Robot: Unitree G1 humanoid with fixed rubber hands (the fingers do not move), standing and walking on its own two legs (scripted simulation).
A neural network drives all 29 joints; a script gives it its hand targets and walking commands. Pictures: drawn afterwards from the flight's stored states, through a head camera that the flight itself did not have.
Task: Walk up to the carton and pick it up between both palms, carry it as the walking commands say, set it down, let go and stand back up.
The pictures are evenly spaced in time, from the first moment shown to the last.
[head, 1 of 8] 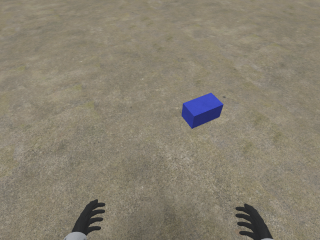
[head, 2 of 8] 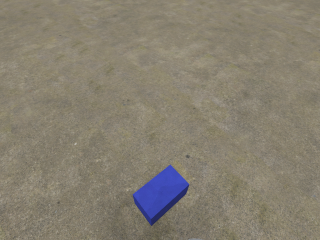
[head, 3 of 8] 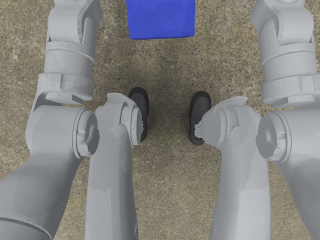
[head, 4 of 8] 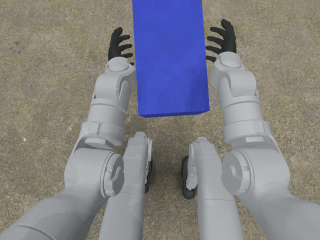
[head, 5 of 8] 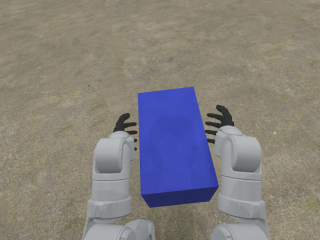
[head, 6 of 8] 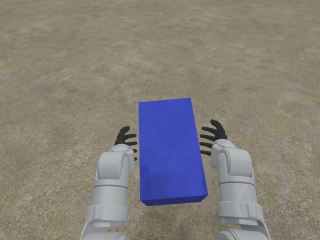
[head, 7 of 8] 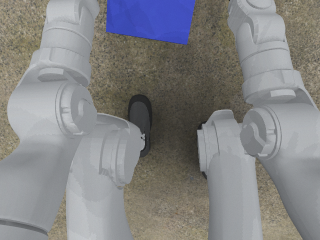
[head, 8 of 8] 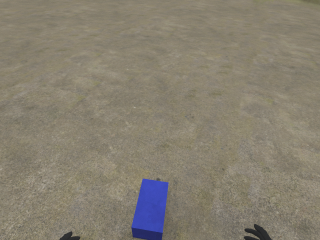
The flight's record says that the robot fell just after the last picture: no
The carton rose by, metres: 0.71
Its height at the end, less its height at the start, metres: +0.00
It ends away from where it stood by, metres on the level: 2.31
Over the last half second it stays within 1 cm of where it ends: yes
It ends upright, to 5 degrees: yes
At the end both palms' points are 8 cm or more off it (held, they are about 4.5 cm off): yes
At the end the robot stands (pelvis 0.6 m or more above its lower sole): yes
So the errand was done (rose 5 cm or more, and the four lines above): yes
